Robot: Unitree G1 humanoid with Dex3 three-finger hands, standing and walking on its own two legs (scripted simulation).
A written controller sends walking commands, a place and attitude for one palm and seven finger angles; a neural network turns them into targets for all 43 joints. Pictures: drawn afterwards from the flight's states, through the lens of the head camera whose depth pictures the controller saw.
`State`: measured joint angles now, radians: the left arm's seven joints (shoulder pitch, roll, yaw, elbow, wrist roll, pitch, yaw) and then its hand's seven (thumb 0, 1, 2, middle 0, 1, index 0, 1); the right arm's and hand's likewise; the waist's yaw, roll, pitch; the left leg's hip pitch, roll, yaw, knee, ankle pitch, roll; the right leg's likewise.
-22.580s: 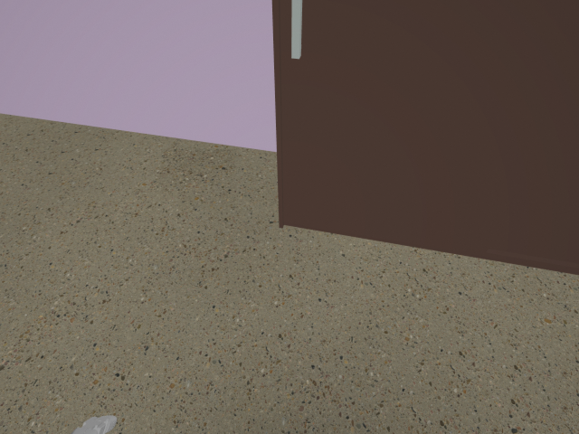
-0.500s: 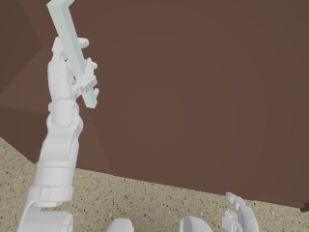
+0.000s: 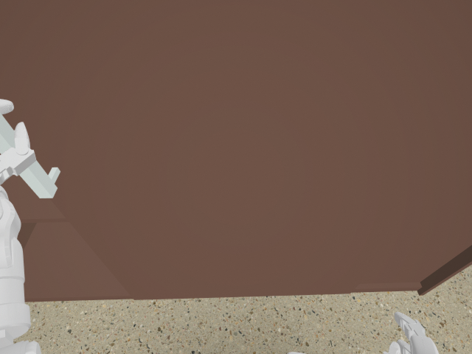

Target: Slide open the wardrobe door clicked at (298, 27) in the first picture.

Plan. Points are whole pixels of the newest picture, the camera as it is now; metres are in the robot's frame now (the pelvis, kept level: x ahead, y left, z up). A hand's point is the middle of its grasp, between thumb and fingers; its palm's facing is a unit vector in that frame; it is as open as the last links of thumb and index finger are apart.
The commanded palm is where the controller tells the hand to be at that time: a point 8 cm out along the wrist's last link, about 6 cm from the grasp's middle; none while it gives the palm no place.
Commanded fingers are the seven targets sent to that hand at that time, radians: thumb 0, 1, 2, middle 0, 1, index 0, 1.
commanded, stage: stop walking and hold the door there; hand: left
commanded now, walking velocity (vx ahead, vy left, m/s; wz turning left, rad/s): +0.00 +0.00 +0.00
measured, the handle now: (10, 129) +0.37 +0.37 +0.19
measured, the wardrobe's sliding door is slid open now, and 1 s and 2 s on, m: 0.53 0.53 0.52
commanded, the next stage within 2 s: none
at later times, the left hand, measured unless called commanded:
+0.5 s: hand (22, 150) +0.34 +0.34 +0.18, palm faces +0.63 -0.73 -0.26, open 6.3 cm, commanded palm +0.29 +0.36 +0.15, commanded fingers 0.00 0.90 0.90 -0.45 -1.40 -0.45 -1.40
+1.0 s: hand (22, 154) +0.34 +0.35 +0.17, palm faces +0.48 -0.82 -0.31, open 5.6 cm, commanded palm +0.30 +0.39 +0.15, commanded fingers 0.00 0.90 0.90 -0.45 -1.40 -0.45 -1.40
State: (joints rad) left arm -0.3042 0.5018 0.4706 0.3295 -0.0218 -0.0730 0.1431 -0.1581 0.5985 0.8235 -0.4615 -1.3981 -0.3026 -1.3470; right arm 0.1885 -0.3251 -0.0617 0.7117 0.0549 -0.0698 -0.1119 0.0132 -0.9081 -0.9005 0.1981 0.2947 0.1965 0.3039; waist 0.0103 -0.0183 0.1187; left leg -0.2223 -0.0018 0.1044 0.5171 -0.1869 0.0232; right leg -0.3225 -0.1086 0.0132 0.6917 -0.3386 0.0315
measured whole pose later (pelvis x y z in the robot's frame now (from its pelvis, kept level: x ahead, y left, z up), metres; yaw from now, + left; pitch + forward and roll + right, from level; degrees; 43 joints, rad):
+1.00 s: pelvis -0.05 +0.04 +0.00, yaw -1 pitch -2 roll +1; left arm -0.47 0.52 0.40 0.58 -0.01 -0.17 0.09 -0.24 0.65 0.80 -0.46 -1.40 -0.38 -1.40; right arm 0.12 -0.28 -0.01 0.66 0.05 -0.05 -0.10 0.01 -0.91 -0.90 0.20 0.30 0.20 0.30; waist -0.01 0.03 0.11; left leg -0.30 -0.05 0.08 0.47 -0.14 0.07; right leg -0.36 -0.13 -0.07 0.83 -0.48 0.02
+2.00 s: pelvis -0.07 +0.18 +0.01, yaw +3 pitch -3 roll +1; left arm -0.50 0.26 0.13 0.27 -0.05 -0.08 0.11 -0.10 0.69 0.76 -0.44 -1.39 -0.38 -1.40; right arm 0.12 -0.25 0.02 0.66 0.04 -0.06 -0.09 0.01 -0.90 -0.90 0.20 0.30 0.20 0.30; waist 0.00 -0.05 0.15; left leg -0.17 0.02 0.12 0.44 -0.22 0.02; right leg -0.20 -0.03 -0.06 0.49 -0.24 -0.01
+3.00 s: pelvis -0.07 +0.16 +0.00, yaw +1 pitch +2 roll +0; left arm -0.52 0.29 0.19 0.54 -0.11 -0.23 0.04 -0.02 -0.55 0.20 -0.38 -1.26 -0.25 -1.16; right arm 0.29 -0.26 0.03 0.70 0.04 -0.17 -0.06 0.01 -0.90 -0.90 0.20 0.30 0.20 0.30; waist -0.01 0.01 -0.03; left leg -0.35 0.00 0.02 0.58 -0.26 0.02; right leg -0.35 0.03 -0.02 0.56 -0.24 -0.03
